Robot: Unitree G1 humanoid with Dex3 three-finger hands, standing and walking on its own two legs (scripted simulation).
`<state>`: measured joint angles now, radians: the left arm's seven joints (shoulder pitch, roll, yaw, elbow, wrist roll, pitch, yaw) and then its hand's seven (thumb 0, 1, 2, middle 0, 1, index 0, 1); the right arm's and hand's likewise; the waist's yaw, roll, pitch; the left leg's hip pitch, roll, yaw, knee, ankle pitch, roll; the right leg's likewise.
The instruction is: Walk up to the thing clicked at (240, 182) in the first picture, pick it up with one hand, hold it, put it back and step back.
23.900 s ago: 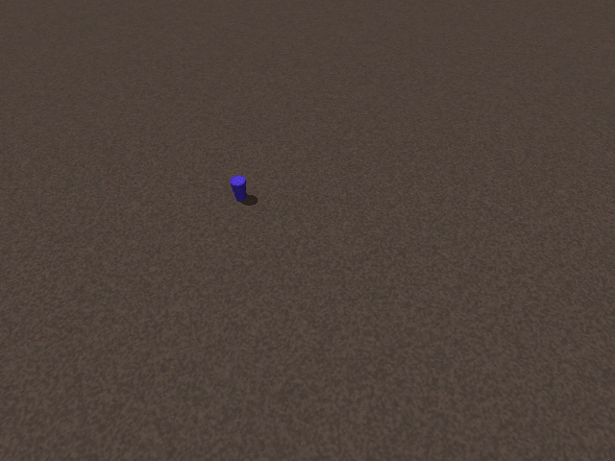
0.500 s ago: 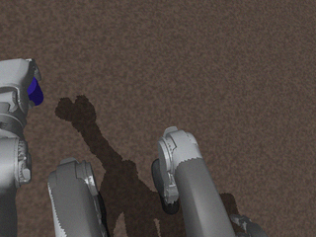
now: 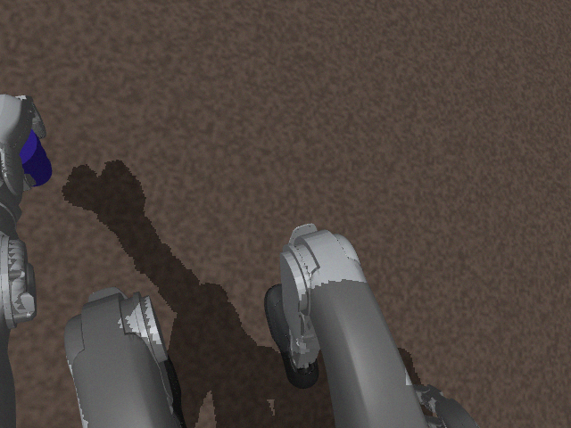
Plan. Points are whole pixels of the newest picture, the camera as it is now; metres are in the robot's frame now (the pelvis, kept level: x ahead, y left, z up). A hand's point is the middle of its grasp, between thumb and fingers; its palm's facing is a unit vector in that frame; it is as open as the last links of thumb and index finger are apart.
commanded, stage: lower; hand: left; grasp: from above
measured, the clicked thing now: (20, 158) +0.53 +0.23 -0.20
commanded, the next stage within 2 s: rest in 0.22 s
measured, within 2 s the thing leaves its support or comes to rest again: rests again in 0.78 s
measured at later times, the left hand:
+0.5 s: hand (29, 166) +0.52 +0.23 -0.21, palm faces -0.46 -0.06 -0.89, open 9.0 cm
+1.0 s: hand (37, 169) +0.53 +0.23 -0.24, palm faces -0.45 -0.07 -0.89, open 8.9 cm
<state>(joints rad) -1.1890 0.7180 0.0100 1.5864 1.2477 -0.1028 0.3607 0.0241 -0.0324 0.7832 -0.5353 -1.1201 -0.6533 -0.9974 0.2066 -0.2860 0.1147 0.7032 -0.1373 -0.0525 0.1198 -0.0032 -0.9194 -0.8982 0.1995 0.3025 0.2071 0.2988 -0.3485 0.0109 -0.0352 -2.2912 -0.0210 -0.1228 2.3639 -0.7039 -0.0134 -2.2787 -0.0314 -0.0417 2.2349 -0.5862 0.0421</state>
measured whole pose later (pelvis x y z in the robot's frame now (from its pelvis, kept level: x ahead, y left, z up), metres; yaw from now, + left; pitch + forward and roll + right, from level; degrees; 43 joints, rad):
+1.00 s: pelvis +0.01 +0.01 -0.03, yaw -4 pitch +34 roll -12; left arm -1.22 0.87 0.05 1.70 1.29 -0.12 0.50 0.02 0.03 0.70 -0.55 -1.05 -0.67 -0.93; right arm 0.20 -0.33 0.22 0.66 -0.20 -0.15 0.20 0.00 -0.91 -0.89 0.20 0.30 0.21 0.30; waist -0.42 -0.05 0.09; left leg -2.36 -0.02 -0.19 2.49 -0.74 -0.01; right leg -2.32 -0.01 -0.10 2.30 -0.59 0.06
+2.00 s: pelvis +0.00 +0.01 -0.03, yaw -6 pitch +34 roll -13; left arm -1.22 0.91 0.03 1.66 1.28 -0.11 0.49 0.00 -0.42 1.08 -0.11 -1.22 -0.14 -1.18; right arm 0.20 -0.34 0.26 0.62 -0.20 -0.17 0.22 0.00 -0.91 -0.90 0.20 0.30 0.21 0.30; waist -0.43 -0.07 0.12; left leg -2.35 -0.02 -0.21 2.49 -0.74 -0.01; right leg -2.30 -0.01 -0.11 2.28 -0.58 0.06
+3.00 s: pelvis -0.02 +0.00 +0.04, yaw +1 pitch +35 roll -7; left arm -1.16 0.70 -0.10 1.32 1.14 -0.08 0.06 0.00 -0.48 0.98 -0.20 -0.96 -0.17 -0.98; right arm 0.20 -0.34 0.10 0.60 -0.09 0.08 0.06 0.00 -0.92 -0.90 0.20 0.30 0.21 0.30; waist -0.29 0.03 -0.08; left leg -2.18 -0.02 -0.10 2.21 -0.65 0.01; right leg -2.15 -0.04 -0.04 2.08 -0.55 0.03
